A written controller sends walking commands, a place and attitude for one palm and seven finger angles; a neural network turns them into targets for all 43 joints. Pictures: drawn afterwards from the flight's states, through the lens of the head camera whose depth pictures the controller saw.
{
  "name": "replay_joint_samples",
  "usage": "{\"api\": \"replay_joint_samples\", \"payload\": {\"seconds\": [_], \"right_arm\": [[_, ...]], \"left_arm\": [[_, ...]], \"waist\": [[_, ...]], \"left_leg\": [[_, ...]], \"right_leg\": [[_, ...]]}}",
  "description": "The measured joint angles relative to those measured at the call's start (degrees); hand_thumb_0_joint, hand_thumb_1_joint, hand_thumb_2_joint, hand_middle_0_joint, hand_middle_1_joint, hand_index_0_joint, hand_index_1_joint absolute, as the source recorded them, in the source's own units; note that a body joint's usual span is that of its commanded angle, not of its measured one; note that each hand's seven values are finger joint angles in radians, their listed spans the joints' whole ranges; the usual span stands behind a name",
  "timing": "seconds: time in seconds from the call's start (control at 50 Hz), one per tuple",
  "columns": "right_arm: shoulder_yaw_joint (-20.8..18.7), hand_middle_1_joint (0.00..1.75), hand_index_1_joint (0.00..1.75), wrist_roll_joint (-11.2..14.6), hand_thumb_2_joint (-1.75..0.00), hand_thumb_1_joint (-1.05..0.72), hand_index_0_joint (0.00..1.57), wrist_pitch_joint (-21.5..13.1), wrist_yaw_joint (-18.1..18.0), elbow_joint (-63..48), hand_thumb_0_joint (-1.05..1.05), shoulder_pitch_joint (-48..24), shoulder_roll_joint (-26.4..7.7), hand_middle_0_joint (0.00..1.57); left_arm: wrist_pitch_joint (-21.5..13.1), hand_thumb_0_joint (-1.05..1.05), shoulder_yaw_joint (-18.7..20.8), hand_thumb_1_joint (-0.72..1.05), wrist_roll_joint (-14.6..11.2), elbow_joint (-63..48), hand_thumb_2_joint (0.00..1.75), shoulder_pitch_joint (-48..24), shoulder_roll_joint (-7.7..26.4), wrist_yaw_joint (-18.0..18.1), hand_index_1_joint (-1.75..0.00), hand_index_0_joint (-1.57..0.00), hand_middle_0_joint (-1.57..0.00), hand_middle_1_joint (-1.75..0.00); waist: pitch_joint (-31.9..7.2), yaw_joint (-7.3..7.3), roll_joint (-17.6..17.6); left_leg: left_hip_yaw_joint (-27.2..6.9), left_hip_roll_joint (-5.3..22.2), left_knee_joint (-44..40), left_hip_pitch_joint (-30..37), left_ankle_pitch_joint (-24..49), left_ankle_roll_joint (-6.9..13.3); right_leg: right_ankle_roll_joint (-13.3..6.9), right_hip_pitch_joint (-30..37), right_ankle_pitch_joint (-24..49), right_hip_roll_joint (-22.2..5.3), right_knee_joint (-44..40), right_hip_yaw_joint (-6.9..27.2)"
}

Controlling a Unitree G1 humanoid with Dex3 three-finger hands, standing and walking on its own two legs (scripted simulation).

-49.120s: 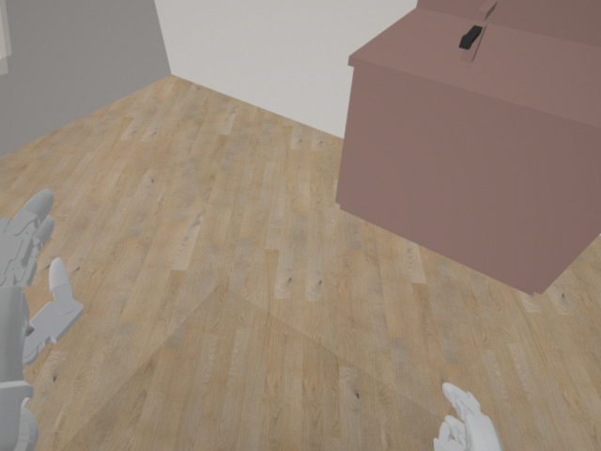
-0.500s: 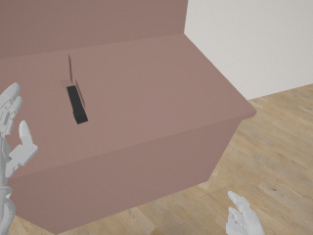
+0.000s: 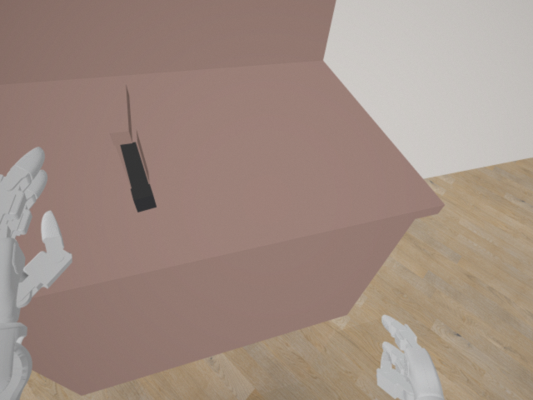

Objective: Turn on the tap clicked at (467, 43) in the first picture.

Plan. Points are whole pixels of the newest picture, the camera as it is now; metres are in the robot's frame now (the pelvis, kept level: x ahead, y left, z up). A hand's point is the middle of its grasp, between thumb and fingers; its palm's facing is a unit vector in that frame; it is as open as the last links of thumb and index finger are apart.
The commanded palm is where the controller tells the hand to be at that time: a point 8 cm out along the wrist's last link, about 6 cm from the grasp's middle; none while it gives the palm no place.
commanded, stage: come to a stop and stand still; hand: left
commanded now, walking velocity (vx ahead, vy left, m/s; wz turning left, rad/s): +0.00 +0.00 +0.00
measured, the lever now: (143, 198) +0.36 +0.22 +0.09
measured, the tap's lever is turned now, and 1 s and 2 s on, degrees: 8 8 8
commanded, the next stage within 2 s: look again from close up in 0.08 s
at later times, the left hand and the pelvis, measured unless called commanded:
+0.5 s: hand (56, 254) +0.22 +0.26 +0.16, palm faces +0.39 -0.85 -0.35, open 7.4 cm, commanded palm +0.16 +0.29 +0.18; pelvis +0.00 +0.01 +0.00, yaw +1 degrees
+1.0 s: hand (101, 245) +0.24 +0.21 +0.17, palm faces +0.36 -0.86 -0.37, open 7.4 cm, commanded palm +0.17 +0.25 +0.18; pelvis +0.01 -0.03 +0.00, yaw +1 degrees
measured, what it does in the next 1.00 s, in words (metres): stands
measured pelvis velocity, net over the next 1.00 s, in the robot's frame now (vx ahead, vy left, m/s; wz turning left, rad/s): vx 0.01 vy -0.03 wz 0.01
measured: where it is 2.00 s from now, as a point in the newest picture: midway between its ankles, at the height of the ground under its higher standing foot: outside the picture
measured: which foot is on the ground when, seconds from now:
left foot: down 0.00-1.00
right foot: down 0.00-1.00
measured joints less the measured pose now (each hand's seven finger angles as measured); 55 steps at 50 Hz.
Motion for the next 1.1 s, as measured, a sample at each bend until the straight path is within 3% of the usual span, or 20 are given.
{"api": "replay_joint_samples", "payload": {"seconds": [0.22, 0.52, 0.7, 0.88, 1.1], "right_arm": [[0.0, 0.3, 0.3, 0.0, -0.9, -0.91, 0.2, 1.5, -0.2, 0.6, 0.01, 0.3, -0.2, 0.2], [0.0, 0.3, 0.3, 0.1, -0.9, -0.91, 0.2, 2.1, -0.1, 0.6, 0.01, 0.4, 0.3, 0.2], [-0.4, 0.3, 0.3, 0.2, -0.9, -0.91, 0.2, 2.8, -0.2, 0.8, 0.01, 0.2, 0.2, 0.2], [-0.6, 0.3, 0.3, 0.3, -0.9, -0.91, 0.2, 3.6, 0.8, -0.1, 0.01, -0.2, 1.3, 0.2], [-1.7, 0.3, 0.3, 0.3, -0.9, -0.91, 0.2, 4.0, 0.8, -0.9, 0.01, -0.4, 0.3, 0.2]], "left_arm": [[0.9, 0.01, 0.5, 0.89, -0.2, -2.1, 0.9, 0.4, -0.2, 0.5, -0.31, -0.21, -0.21, -0.3], [1.4, 0.01, 0.6, 0.89, -0.1, -3.2, 0.9, 1.0, 0.3, 0.6, -0.31, -0.21, -0.21, -0.3], [2.1, 0.01, 0.6, 0.89, -0.2, -2.0, 0.9, 0.4, -0.2, 0.7, -0.31, -0.21, -0.21, -0.3], [3.2, 0.01, 0.9, 0.89, -0.6, -3.1, 0.9, -1.0, 0.1, 0.2, -0.3, -0.21, -0.21, -0.3], [3.5, 0.01, 2.6, 0.89, -2.2, -6.7, 0.9, 3.0, 2.3, -0.8, -0.31, -0.21, -0.21, -0.3]], "waist": [[1.3, 1.18, 0.1], [1.7, 0.51, 0.4], [1.7, 1.11, 0.3], [2.4, 0.74, -0.1], [2.3, -0.34, 1.3]], "left_leg": [[-0.2, -0.3, -0.2, 0.4, -0.2, 0.3], [-0.4, -0.7, -0.4, 0.4, -0.1, 0.4], [-0.3, -0.6, -0.9, 0.7, 0.1, 0.1], [-0.6, 0.7, 0.7, 0.2, -1.0, -1.0], [-2.1, 4.1, 5.0, -2.6, -3.3, -3.9]], "right_leg": [[0.4, 0.6, -0.2, -0.3, -0.3, -0.1], [0.6, 0.6, -0.3, -0.7, -0.3, -0.3], [0.4, 0.4, -0.5, -0.6, 0.0, -0.2], [-0.9, -0.1, -1.6, 0.7, 1.4, -0.6], [-4.0, -1.4, -2.5, 3.8, 2.5, -2.3]]}}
